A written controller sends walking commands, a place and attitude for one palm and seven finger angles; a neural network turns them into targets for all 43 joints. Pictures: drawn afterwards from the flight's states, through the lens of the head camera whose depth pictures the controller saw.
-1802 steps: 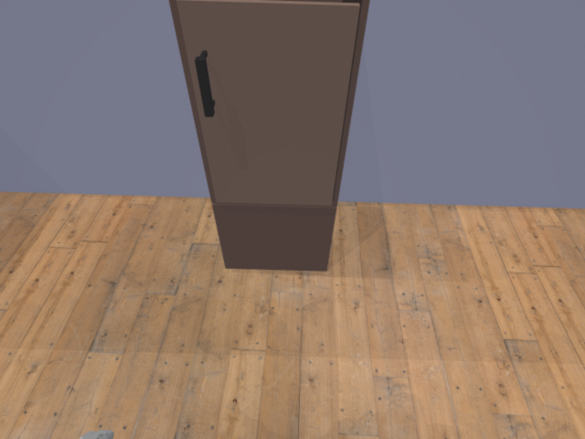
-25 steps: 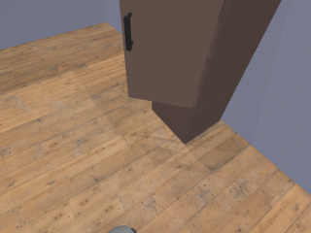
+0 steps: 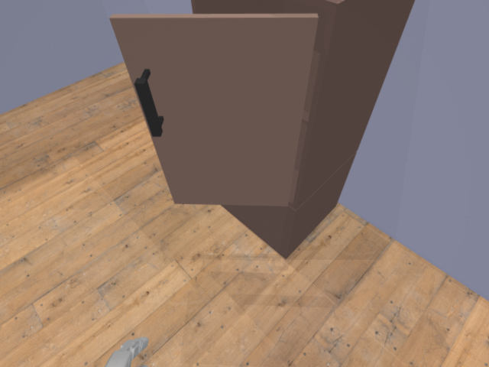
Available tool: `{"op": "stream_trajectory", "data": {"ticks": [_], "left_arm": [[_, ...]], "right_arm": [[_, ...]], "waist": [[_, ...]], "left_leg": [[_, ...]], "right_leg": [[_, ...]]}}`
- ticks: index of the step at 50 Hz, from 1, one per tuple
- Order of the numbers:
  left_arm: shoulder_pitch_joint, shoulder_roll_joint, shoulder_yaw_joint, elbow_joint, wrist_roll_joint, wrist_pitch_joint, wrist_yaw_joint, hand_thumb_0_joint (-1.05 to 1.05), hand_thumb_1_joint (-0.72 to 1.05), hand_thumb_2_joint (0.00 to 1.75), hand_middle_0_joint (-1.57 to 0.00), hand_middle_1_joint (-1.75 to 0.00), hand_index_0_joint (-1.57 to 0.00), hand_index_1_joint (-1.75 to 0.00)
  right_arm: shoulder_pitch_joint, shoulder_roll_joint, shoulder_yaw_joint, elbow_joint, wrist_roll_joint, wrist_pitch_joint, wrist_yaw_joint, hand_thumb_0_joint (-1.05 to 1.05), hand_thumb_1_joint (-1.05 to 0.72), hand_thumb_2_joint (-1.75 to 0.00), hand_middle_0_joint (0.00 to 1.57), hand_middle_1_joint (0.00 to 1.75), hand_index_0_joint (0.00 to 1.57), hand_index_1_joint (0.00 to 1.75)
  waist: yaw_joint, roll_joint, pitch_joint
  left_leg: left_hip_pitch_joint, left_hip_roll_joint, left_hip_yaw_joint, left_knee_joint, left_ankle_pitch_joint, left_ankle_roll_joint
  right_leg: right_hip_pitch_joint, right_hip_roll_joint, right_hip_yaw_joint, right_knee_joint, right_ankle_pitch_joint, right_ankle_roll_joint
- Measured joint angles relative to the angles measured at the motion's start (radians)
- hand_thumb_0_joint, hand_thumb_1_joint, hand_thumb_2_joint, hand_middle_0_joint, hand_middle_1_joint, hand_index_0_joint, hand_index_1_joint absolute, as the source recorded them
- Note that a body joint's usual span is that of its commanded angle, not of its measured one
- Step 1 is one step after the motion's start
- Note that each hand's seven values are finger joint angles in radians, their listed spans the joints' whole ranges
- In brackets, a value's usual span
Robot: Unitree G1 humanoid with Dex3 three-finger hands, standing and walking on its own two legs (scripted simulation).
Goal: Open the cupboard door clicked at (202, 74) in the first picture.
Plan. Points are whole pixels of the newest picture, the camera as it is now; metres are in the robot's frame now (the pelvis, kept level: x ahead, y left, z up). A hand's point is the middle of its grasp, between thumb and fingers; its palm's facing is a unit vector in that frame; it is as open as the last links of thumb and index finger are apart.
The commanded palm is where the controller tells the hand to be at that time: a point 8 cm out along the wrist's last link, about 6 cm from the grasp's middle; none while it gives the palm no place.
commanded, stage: come to a stop and stand still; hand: left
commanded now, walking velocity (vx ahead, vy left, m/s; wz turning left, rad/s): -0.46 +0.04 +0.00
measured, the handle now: (151, 104) +0.62 +0.22 +0.08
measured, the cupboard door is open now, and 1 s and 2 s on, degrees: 42 42 42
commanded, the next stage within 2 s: look again from close up in 1.14 s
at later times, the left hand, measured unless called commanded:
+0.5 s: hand out of the picture +0.10 +0.24 -0.17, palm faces +0.04 -0.97 -0.22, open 7.3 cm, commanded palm none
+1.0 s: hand out of the picture +0.05 +0.16 -0.17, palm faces +0.00 -0.98 -0.18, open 7.3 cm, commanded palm none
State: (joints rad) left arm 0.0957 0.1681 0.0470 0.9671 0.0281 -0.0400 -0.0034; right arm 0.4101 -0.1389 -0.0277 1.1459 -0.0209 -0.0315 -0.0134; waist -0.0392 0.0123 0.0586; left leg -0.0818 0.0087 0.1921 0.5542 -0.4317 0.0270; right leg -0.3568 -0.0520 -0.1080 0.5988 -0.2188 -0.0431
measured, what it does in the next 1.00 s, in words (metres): steps on the spot: left foot, then right foot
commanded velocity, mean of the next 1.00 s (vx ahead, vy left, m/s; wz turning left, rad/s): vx -0.10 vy -0.03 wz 0.00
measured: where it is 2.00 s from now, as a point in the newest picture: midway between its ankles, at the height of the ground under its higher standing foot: outside the picture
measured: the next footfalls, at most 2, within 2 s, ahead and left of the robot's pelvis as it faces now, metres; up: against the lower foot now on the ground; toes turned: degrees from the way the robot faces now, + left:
left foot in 0.28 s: +0.14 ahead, +0.13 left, +0.00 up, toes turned +2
right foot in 0.70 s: +0.06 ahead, -0.09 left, +0.00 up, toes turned -5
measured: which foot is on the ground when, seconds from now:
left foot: up 0.00-0.26, down 0.28-1.00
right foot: down 0.00-0.30, up 0.32-0.68, down 0.70-1.00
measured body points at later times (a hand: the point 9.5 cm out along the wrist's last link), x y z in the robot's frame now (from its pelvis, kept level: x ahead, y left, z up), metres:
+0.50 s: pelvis +0.05 +0.04 +0.01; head +0.09 +0.06 +0.46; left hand +0.09 +0.29 -0.15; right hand +0.14 -0.20 -0.12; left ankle +0.11 +0.14 -0.73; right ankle -0.02 -0.10 -0.64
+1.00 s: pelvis +0.02 -0.01 +0.01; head +0.04 -0.01 +0.46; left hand +0.05 +0.21 -0.15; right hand +0.01 -0.24 -0.15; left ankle +0.05 +0.12 -0.73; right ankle -0.02 -0.13 -0.73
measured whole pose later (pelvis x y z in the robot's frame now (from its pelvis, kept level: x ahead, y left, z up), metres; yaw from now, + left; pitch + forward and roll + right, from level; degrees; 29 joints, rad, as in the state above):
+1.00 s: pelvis +0.02 -0.01 +0.01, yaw -1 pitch -1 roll +0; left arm 0.24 0.16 0.01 1.10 0.01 0.02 0.03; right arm 0.27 -0.15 -0.03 1.14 -0.01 0.03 -0.03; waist -0.01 -0.02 0.04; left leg -0.25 0.03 0.03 0.48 -0.22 -0.02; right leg -0.13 -0.01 -0.04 0.46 -0.32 0.00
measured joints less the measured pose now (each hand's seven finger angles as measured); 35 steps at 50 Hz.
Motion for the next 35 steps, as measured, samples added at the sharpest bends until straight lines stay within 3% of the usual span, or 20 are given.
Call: {"op": "stream_trajectory", "data": {"ticks": [3, 5, 12, 14, 15, 17, 19, 21, 24, 29, 33, 35], "left_arm": [[0.014, -0.018, -0.011, 0.006, -0.010, -0.023, 0.012, 0.00, 0.92, 0.90, -0.20, -0.30, -0.20, -0.30], [0.037, -0.031, -0.018, 0.019, -0.012, -0.015, 0.024, 0.00, 0.92, 0.90, -0.20, -0.30, -0.20, -0.30], [0.070, -0.001, 0.004, 0.046, -0.009, 0.036, 0.045, -0.02, 0.95, 0.89, -0.20, -0.30, -0.21, -0.30], [0.084, 0.006, 0.007, 0.048, -0.010, 0.051, 0.044, -0.01, 0.94, 0.89, -0.20, -0.30, -0.20, -0.30], [0.091, 0.012, 0.009, 0.048, -0.013, 0.060, 0.043, -0.01, 0.94, 0.89, -0.20, -0.30, -0.20, -0.30], [0.099, 0.029, 0.012, 0.048, -0.018, 0.080, 0.047, -0.01, 0.93, 0.89, -0.20, -0.30, -0.20, -0.30], [0.101, 0.041, 0.016, 0.053, -0.016, 0.096, 0.048, 0.00, 0.93, 0.90, -0.20, -0.30, -0.20, -0.30], [0.100, 0.049, 0.020, 0.054, -0.015, 0.102, 0.045, 0.00, 0.92, 0.90, -0.20, -0.30, -0.20, -0.30], [0.108, 0.055, 0.025, 0.046, -0.013, 0.106, 0.038, 0.00, 0.92, 0.90, -0.20, -0.30, -0.20, -0.30], [0.116, 0.053, 0.022, 0.034, -0.007, 0.117, 0.025, 0.01, 0.92, 0.90, -0.20, -0.30, -0.20, -0.30], [0.121, 0.040, 0.011, 0.026, -0.008, 0.105, 0.018, 0.01, 0.92, 0.90, -0.20, -0.30, -0.20, -0.30], [0.139, 0.043, 0.004, 0.015, -0.006, 0.088, 0.017, 0.01, 0.91, 0.90, -0.20, -0.30, -0.20, -0.30]], "right_arm": [[-0.025, 0.000, -0.002, 0.011, 0.010, 0.026, 0.000, 0.00, -0.91, -0.90, 0.20, 0.30, 0.19, 0.30], [-0.059, -0.002, -0.004, 0.000, 0.014, 0.041, -0.006, 0.00, -0.91, -0.90, 0.20, 0.30, 0.19, 0.30], [-0.177, -0.004, -0.017, -0.072, 0.011, 0.073, -0.013, 0.01, -0.92, -0.90, 0.20, 0.30, 0.19, 0.30], [-0.193, -0.023, -0.023, -0.090, 0.010, 0.071, -0.009, 0.01, -0.93, -0.90, 0.20, 0.30, 0.19, 0.30], [-0.199, -0.030, -0.026, -0.098, 0.007, 0.067, -0.009, 0.01, -0.93, -0.90, 0.20, 0.30, 0.19, 0.30], [-0.220, -0.030, -0.025, -0.114, 0.000, 0.063, -0.011, 0.01, -0.93, -0.90, 0.20, 0.30, 0.19, 0.30], [-0.238, -0.030, -0.020, -0.134, -0.005, 0.058, -0.020, 0.01, -0.92, -0.90, 0.20, 0.30, 0.19, 0.30], [-0.257, -0.030, -0.015, -0.152, -0.008, 0.055, -0.027, 0.00, -0.92, -0.90, 0.20, 0.30, 0.19, 0.30], [-0.282, -0.028, -0.010, -0.167, -0.006, 0.052, -0.032, 0.00, -0.91, -0.90, 0.20, 0.30, 0.20, 0.30], [-0.296, -0.029, -0.013, -0.177, -0.005, 0.047, -0.027, 0.00, -0.90, -0.90, 0.21, 0.30, 0.20, 0.30], [-0.272, -0.038, -0.022, -0.163, -0.006, 0.057, -0.014, 0.00, -0.90, -0.90, 0.21, 0.30, 0.20, 0.30], [-0.246, -0.036, -0.028, -0.154, -0.001, 0.066, -0.008, 0.00, -0.90, -0.90, 0.21, 0.30, 0.20, 0.30]], "waist": [[-0.001, 0.015, 0.017], [0.001, 0.016, 0.019], [0.022, -0.014, 0.022], [0.029, -0.014, 0.022], [0.032, -0.018, 0.018], [0.043, -0.040, 0.016], [0.044, -0.043, 0.013], [0.045, -0.041, 0.013], [0.051, -0.039, 0.010], [0.045, -0.017, 0.004], [0.032, 0.006, -0.008], [0.033, -0.015, -0.025]], "left_leg": [[-0.154, 0.011, -0.088, 0.358, -0.095, -0.029], [-0.229, 0.020, -0.119, 0.415, -0.074, -0.047], [-0.296, 0.035, -0.142, 0.147, 0.072, -0.081], [-0.266, 0.037, -0.134, 0.038, 0.202, -0.073], [-0.267, 0.034, -0.130, 0.035, 0.234, -0.032], [-0.277, 0.027, -0.114, 0.065, 0.201, 0.008], [-0.278, 0.030, -0.110, 0.054, 0.187, 0.017], [-0.276, 0.033, -0.110, 0.024, 0.205, 0.013], [-0.271, 0.040, -0.101, -0.024, 0.239, 0.015], [-0.277, 0.062, -0.098, -0.069, 0.279, 0.004], [-0.295, 0.073, -0.112, -0.070, 0.298, -0.015], [-0.317, 0.056, -0.105, -0.043, 0.289, -0.029]], "right_leg": [[0.041, 0.013, -0.015, 0.003, -0.054, -0.004], [0.079, 0.019, -0.014, -0.052, -0.036, 0.010], [0.128, 0.010, -0.008, -0.092, -0.046, 0.032], [0.122, 0.008, -0.007, -0.045, -0.079, 0.048], [0.111, 0.004, -0.005, -0.012, -0.101, 0.056], [0.059, 0.007, 0.033, 0.129, -0.248, 0.053], [-0.006, 0.037, 0.077, 0.321, -0.329, 0.047], [-0.050, 0.057, 0.100, 0.459, -0.324, 0.051], [-0.075, 0.062, 0.112, 0.530, -0.286, 0.065], [-0.029, 0.042, 0.098, 0.400, -0.280, 0.072], [0.082, 0.029, 0.071, 0.120, -0.227, 0.054], [0.159, 0.011, 0.083, -0.074, -0.162, 0.031]]}}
